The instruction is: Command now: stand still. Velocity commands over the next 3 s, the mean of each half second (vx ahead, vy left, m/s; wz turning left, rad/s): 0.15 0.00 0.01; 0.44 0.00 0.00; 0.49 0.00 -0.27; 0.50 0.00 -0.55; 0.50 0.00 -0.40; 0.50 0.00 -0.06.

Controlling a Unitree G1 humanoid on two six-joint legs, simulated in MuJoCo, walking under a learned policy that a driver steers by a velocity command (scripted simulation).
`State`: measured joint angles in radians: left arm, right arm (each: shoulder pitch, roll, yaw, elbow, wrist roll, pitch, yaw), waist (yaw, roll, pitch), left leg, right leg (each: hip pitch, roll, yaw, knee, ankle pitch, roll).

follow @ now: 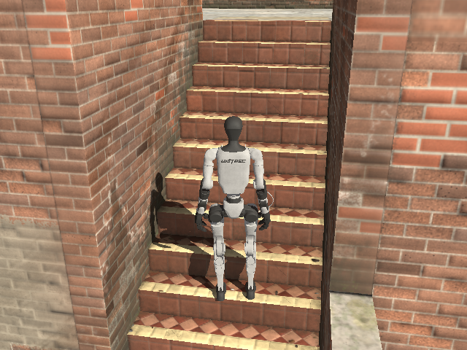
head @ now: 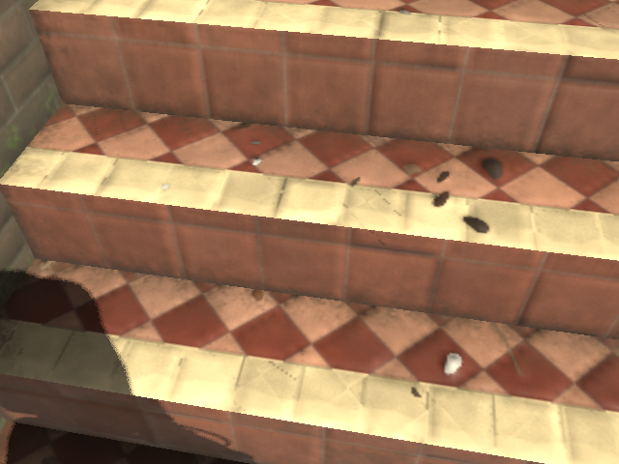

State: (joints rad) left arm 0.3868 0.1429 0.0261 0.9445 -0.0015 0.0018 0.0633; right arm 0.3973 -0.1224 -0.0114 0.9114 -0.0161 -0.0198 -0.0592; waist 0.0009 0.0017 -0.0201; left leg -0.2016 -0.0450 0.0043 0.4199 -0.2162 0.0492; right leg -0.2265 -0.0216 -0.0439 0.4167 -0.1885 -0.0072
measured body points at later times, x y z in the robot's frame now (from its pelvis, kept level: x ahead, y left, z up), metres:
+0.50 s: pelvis +0.05 +0.00 -0.01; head +0.05 -0.01 +0.44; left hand +0.04 +0.23 -0.16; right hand +0.04 -0.24 -0.17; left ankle +0.01 +0.08 -0.71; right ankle +0.02 -0.12 -0.74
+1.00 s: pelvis +0.29 +0.11 +0.14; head +0.30 +0.13 +0.59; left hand +0.47 +0.35 +0.05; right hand +0.35 -0.12 +0.00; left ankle +0.33 +0.19 -0.55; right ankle +0.25 -0.04 -0.28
